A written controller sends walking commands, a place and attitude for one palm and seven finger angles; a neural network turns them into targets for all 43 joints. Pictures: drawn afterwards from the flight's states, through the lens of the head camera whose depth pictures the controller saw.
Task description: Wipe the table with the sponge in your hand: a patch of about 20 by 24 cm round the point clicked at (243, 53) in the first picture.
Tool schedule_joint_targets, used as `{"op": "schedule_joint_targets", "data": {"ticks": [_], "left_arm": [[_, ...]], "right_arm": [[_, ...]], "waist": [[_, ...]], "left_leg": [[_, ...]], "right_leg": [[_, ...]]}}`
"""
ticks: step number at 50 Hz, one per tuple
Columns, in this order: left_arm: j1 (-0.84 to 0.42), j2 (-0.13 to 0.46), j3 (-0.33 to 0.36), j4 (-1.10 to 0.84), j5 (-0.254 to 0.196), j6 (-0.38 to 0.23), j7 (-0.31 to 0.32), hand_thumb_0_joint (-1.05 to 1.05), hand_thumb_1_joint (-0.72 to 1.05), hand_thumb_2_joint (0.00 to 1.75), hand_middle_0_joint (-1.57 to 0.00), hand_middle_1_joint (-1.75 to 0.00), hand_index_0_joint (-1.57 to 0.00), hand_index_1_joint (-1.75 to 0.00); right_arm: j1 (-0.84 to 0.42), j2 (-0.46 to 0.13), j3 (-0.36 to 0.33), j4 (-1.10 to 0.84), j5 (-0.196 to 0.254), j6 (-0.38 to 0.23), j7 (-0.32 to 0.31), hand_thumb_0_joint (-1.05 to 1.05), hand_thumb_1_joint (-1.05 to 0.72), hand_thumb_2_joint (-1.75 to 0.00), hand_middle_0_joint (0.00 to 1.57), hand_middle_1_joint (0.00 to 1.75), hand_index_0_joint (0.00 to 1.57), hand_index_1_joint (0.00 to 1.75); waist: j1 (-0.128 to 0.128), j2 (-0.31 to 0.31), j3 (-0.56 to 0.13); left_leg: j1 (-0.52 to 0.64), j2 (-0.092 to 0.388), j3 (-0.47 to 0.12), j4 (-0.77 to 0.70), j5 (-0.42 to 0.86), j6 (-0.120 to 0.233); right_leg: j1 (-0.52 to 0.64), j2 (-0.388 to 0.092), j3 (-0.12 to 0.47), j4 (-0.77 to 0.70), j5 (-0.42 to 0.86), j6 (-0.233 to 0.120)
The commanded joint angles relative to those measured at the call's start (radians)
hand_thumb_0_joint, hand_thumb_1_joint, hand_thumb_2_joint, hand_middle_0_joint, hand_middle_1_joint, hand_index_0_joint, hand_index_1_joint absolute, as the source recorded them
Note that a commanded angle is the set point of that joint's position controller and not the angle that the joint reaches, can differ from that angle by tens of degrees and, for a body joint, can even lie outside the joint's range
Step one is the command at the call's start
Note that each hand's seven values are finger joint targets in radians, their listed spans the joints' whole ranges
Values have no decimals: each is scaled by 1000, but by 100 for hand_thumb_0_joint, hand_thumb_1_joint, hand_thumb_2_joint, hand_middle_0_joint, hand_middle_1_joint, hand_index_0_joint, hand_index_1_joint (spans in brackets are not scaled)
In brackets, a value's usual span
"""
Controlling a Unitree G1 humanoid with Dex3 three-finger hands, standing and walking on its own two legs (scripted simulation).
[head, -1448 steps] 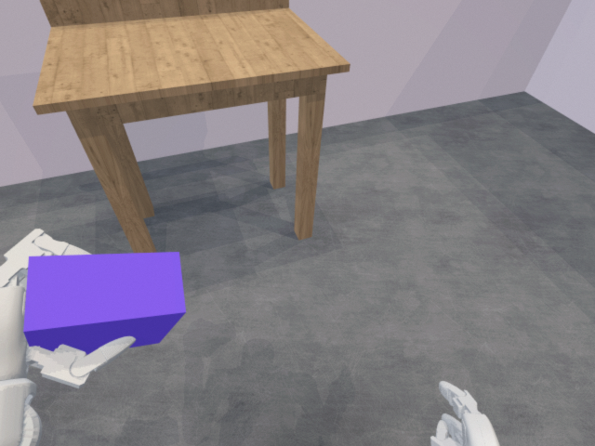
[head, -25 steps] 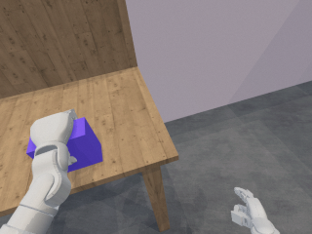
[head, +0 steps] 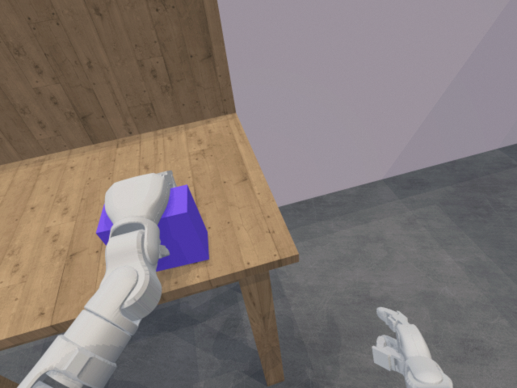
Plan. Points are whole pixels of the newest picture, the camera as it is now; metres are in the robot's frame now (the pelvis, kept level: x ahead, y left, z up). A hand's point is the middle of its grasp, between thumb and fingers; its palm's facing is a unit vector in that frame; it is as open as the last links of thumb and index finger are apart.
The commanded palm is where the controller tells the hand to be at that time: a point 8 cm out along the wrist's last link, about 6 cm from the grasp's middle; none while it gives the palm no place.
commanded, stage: wipe forward along the third lane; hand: left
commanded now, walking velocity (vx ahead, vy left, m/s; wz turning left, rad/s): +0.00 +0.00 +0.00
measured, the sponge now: (163, 240) +0.31 +0.22 +0.08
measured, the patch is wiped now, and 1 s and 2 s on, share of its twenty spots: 0.65 0.80 0.85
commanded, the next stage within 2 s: wipe back along the third lane in 1.72 s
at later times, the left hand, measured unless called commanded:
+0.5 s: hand (167, 202) +0.36 +0.22 +0.12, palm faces +0.01 -0.01 -1.00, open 10.4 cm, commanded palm +0.34 +0.22 +0.16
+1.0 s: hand (169, 185) +0.40 +0.23 +0.12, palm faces -0.04 +0.01 -1.00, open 10.4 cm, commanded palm +0.39 +0.24 +0.15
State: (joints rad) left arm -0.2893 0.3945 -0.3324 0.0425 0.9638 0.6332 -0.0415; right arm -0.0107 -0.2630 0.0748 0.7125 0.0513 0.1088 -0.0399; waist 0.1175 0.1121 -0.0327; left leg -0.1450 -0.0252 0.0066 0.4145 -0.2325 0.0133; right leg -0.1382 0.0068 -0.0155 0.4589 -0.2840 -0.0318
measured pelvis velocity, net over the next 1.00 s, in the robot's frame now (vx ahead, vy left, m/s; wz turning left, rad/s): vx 0.00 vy -0.03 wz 0.00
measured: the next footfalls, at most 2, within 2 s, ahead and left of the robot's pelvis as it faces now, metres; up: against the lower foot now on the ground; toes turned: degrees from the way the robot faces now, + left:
none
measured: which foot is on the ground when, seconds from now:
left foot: down 0.00-1.00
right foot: down 0.00-1.00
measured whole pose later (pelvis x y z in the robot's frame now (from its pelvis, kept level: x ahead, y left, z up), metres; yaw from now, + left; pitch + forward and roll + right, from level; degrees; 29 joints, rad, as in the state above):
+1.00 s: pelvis +0.00 -0.03 +0.00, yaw +0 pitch +3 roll +1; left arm -0.68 0.45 -0.18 0.72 0.96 0.36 0.00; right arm 0.16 -0.30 0.02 0.79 0.06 0.10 -0.09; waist 0.02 0.08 -0.07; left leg -0.27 0.01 -0.01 0.46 -0.24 -0.01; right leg -0.26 0.05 -0.03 0.50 -0.28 -0.07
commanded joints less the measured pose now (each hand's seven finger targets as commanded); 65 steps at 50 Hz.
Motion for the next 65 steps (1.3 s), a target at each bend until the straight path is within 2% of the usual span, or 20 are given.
{"op": "schedule_joint_targets", "data": {"ticks": [1,2,3,7,9,12,14,17,20,22,24,27,30,32,34,37,44,47,54,65], "left_arm": [[-346,48,61,-138,-8,1,27,0,10,130,-120,-160,-120,-160],[-354,91,91,-139,1,7,30,0,10,130,-120,-160,-120,-160],[-391,21,30,-140,-2,7,28,0,10,130,-120,-160,-120,-160],[-354,111,115,-74,10,12,33,0,10,130,-120,-160,-120,-160],[-404,34,47,-22,4,11,29,0,10,130,-120,-160,-120,-160],[-422,147,141,23,12,-1,35,0,10,130,-120,-160,-120,-160],[-465,69,72,95,9,-15,27,0,10,130,-120,-160,-120,-160],[-477,165,146,171,22,-38,27,0,10,130,-120,-160,-120,-160],[-491,125,119,227,13,-70,20,0,10,130,-120,-160,-120,-160],[-457,184,172,266,15,-84,22,0,10,130,-120,-160,-120,-160],[-505,121,112,305,5,-102,18,0,10,130,-120,-160,-120,-160],[-529,240,198,399,19,-123,22,0,10,130,-120,-160,-120,-160],[-554,181,148,461,18,-158,18,0,10,130,-120,-160,-120,-160],[-533,258,217,480,19,-178,24,0,10,130,-120,-160,-120,-160],[-521,190,166,496,12,-202,23,0,10,130,-120,-160,-120,-160],[-536,245,214,500,19,-220,36,0,10,130,-120,-160,-120,-160],[-606,214,183,590,29,-252,62,0,10,130,-120,-160,-120,-160],[-686,283,222,636,44,-263,74,0,10,130,-120,-160,-120,-160],[-801,260,178,768,65,-301,86,0,10,130,-120,-160,-120,-160],[-860,337,231,859,79,-329,120,0,10,130,-120,-160,-120,-160]], "right_arm": [[-231,-90,-29,-167,1,-50,0,0,-90,-90,20,30,20,30],[-229,-98,-27,-170,-1,-46,2,0,-90,-90,20,30,20,30],[-238,-86,-25,-177,2,-49,4,0,-90,-90,20,30,20,30],[-226,-100,-26,-163,-3,-37,2,0,-90,-90,20,30,20,30],[-219,-89,-22,-153,4,-39,-1,0,-90,-90,20,30,20,30],[-202,-109,-27,-146,-4,-38,-13,0,-90,-90,20,30,20,30],[-191,-99,-24,-136,2,-43,-21,0,-90,-90,20,30,20,30],[-161,-120,-30,-127,-5,-42,-32,0,-90,-90,20,30,20,30],[-141,-116,-37,-122,0,-47,-37,0,-90,-90,20,30,20,30],[-124,-128,-41,-123,-2,-45,-38,0,-90,-90,20,30,20,30],[-106,-124,-43,-118,5,-50,-44,0,-90,-90,20,30,20,30],[-73,-145,-49,-97,-1,-48,-54,0,-90,-90,20,30,20,30],[-44,-138,-55,-92,5,-55,-58,0,-90,-90,20,30,20,30],[-24,-150,-62,-87,-1,-53,-57,0,-90,-90,20,30,20,30],[-9,-141,-63,-96,6,-56,-56,0,-90,-90,20,30,20,30],[10,-152,-73,-88,2,-52,-52,0,-90,-90,20,30,20,30],[44,-147,-80,-68,8,-56,-56,0,-90,-90,20,30,20,30],[57,-155,-82,-49,4,-51,-61,0,-90,-90,20,30,20,30],[106,-143,-78,-40,4,-50,-65,0,-90,-90,20,30,20,30],[162,-157,-88,-26,2,-40,-55,0,-90,-90,20,30,20,30]], "waist": [[-19,-145,-202],[-19,-139,-213],[-27,-152,-211],[-14,-143,-201],[-38,-169,-164],[-25,-166,-190],[-52,-189,-149],[-42,-170,-169],[-53,-185,-173],[-44,-172,-182],[-69,-202,-156],[-62,-208,-151],[-80,-211,-145],[-65,-191,-181],[-78,-218,-171],[-71,-176,-190],[-102,-218,-150],[-107,-205,-162],[-134,-180,-197],[-148,-178,-229]], "left_leg": [[36,-30,14,-38,235,18],[32,-28,11,-44,224,15],[30,-31,15,-38,222,17],[16,-28,16,-49,205,12],[10,-29,21,-42,193,17],[-1,-33,22,-46,170,16],[-13,-33,30,-40,158,18],[-32,-35,28,-46,133,14],[-37,-35,36,-26,156,17],[-51,-34,34,-30,149,13],[-63,-32,40,-21,129,19],[-94,-31,39,-20,99,16],[-107,-33,44,-6,104,19],[-113,-32,43,-2,114,15],[-130,-33,45,7,125,18],[-126,-31,43,5,130,16],[-149,-31,46,9,95,23],[-157,-31,41,5,71,21],[-168,-27,40,17,72,24],[-194,-22,40,25,101,27]], "right_leg": [[76,29,28,-54,266,-26],[84,32,43,-51,250,-32],[78,27,29,-49,251,-27],[81,33,47,-54,232,-31],[52,28,32,-58,228,-24],[70,28,59,-66,215,-25],[38,23,40,-70,208,-17],[47,22,64,-74,186,-20],[45,17,52,-66,239,-12],[57,19,67,-64,234,-15],[28,15,54,-70,222,-3],[26,13,80,-77,195,-3],[10,10,70,-73,217,5],[39,10,82,-63,249,1],[38,10,70,-53,283,7],[37,13,78,-53,291,0],[-18,15,66,-64,238,10],[-26,14,76,-75,190,9],[-40,9,63,-62,200,11],[-29,13,58,-47,267,11]]}}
